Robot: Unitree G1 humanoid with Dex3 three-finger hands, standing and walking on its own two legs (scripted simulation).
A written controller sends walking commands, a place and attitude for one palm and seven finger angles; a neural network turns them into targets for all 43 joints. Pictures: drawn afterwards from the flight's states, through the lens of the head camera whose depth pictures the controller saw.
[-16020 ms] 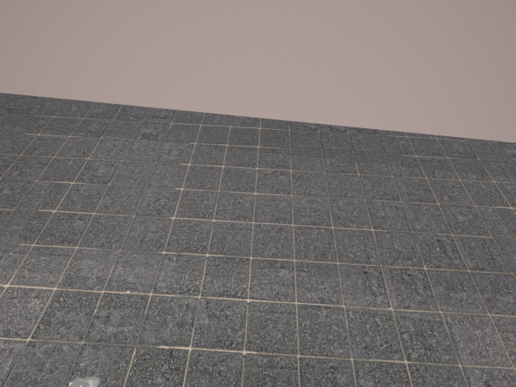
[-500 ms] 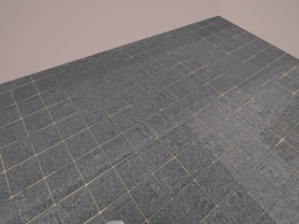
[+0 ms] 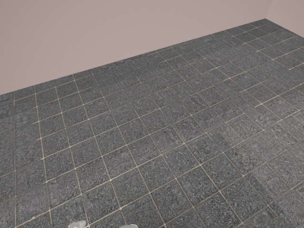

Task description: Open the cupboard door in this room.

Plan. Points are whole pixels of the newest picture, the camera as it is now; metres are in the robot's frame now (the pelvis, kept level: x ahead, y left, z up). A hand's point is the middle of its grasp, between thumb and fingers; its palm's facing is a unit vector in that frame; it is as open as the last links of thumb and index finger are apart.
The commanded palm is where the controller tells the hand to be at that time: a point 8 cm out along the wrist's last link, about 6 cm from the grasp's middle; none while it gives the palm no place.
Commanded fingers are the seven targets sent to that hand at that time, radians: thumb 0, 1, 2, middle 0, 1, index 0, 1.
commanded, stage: turn or walk to find it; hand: left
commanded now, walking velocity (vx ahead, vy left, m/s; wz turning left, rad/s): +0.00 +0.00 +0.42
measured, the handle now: out of the picture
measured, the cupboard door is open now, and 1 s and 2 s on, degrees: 0 0 0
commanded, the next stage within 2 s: stand and wait in 1.34 s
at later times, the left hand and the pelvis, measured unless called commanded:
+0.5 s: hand out of the picture -0.07 +0.24 -0.18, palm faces +0.29 -0.92 -0.25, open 7.4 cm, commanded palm none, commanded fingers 0.00 0.90 0.90 -0.20 -0.30 -0.20 -0.30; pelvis -0.03 +0.02 +0.00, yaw +13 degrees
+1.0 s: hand out of the picture -0.03 +0.17 -0.14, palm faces +0.42 -0.87 -0.27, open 7.4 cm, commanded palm none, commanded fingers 0.00 0.90 0.90 -0.20 -0.30 -0.20 -0.30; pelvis -0.03 -0.03 +0.01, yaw +26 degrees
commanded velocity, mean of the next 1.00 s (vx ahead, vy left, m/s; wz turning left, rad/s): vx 0.00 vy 0.00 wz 0.42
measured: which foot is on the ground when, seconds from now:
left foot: up 0.00-0.38, down 0.40-0.82, up 0.84-1.00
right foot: down 0.00-0.42, up 0.44-0.78, down 0.80-1.00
